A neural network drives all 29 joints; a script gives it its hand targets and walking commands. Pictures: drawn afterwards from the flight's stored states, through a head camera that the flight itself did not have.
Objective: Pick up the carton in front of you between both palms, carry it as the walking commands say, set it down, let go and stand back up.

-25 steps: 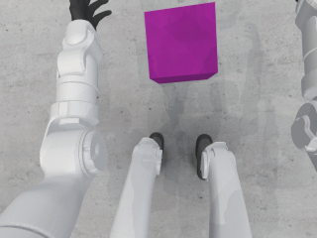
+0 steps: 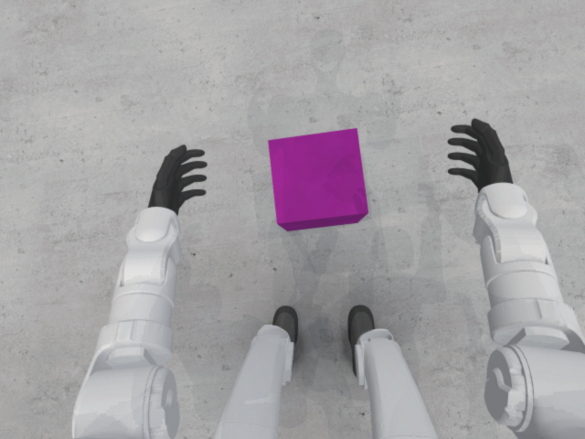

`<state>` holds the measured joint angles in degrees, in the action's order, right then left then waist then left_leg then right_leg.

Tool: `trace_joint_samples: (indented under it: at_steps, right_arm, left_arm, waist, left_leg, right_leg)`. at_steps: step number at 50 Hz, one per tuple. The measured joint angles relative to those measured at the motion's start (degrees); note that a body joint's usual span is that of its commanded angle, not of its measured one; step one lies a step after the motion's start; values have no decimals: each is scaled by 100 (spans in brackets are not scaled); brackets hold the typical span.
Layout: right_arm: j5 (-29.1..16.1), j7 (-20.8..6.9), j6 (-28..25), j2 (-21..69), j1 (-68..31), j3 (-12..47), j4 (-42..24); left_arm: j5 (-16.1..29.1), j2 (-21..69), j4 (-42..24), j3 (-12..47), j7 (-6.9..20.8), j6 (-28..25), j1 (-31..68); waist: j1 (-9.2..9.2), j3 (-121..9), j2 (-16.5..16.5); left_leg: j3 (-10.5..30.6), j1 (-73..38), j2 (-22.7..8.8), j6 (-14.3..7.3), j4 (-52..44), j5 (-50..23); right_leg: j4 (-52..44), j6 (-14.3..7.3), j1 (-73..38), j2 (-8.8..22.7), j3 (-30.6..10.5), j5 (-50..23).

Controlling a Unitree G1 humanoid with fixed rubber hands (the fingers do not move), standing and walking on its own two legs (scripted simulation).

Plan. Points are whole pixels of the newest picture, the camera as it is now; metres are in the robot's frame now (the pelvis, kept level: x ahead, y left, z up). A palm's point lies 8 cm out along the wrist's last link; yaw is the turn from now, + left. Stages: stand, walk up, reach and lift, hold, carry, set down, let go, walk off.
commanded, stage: let go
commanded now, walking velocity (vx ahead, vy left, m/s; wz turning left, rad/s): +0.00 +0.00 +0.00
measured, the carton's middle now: (317, 186) +0.51 +0.03 -0.58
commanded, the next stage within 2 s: stand in 1.06 s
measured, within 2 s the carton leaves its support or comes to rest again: neither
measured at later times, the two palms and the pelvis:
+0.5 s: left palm (98, 345) +0.22 +0.24 -0.01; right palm (562, 325) +0.26 -0.22 -0.02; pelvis +0.05 +0.00 +0.07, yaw +1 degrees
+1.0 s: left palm (90, 359) +0.21 +0.24 +0.01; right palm out of the picture +0.21 -0.23 +0.00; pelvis +0.05 +0.00 +0.07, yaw +2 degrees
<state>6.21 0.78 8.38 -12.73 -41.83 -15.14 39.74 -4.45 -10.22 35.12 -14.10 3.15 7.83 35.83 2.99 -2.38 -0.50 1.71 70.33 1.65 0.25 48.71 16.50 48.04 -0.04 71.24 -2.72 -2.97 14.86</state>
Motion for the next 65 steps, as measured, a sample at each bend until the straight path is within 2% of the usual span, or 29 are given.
trace_joint_samples:
  at_steps: [6, 16, 23, 28, 36, 46, 53, 58, 65]
  right_arm:
    - [-108, -109, -293, 70, 1133, 203, -190]
    - [-372, -200, -710, 100, 3059, 648, -517]
    - [-493, -238, -836, 78, 4337, 929, -884]
    - [-532, -287, -755, 81, 5017, 1101, -1136]
    - [-591, -451, -354, 56, 5481, 1247, -1429]
    - [-585, -505, -6, 40, 5465, 1288, -1593]
    - [-670, -334, -194, 1, 5553, 1328, -1433]
    - [-401, -114, -479, -215, 5477, 1334, -747]
    - [-391, -49, -693, -593, 5445, 1217, -247]
  left_arm:
    - [200, 4, -113, 280, 99, -288, -1119]
    - [459, 15, -502, 784, 82, -672, -3053]
    - [574, -46, -811, 1088, 72, -754, -4223]
    - [571, -136, -922, 1184, 100, -675, -4748]
    - [446, -207, -995, 1188, 121, -299, -4871]
    - [313, -148, -1066, 1146, 113, 35, -4769]
    - [326, -227, -1315, 1261, -152, 481, -4750]
    - [244, -531, -557, 1208, -367, -139, -4653]
    - [219, -859, 225, 1125, -361, -568, -4684]
  waist:
    - [10, -96, -53]
    - [-21, -49, -85]
    - [-56, 161, -135]
    - [-150, 314, -102]
    - [-283, 593, 41]
    - [-310, 866, 31]
    - [-292, 809, -23]
    - [-263, 404, 68]
    - [-291, 288, 134]
  left_leg:
    - [2, -976, 24, -44, -449, -19]
    - [60, -2776, 53, -70, -1150, -12]
    - [114, -4291, 38, -71, -1795, -78]
    - [163, -5285, 17, -62, -2206, -132]
    - [186, -6235, -25, -42, -2368, -79]
    - [147, -6611, -36, -56, -2281, 4]
    - [197, -6530, 22, -91, -2050, 107]
    - [170, -6054, 44, -99, -1833, 188]
    - [148, -5878, 41, -128, -1801, 242]
  right_leg:
    - [-455, 25, -987, 43, -17, -8]
    - [-1131, 17, -2798, 103, 13, 39]
    - [-1766, -5, -4320, 118, 42, -8]
    - [-2169, -31, -5320, 116, 77, -49]
    - [-2334, -73, -6273, 82, 96, -1]
    - [-2277, -63, -6649, 67, 60, 51]
    - [-2086, -35, -6609, 114, 116, 164]
    - [-1843, -8, -6116, 127, 97, 256]
    - [-1848, 5, -5950, 122, 74, 281]
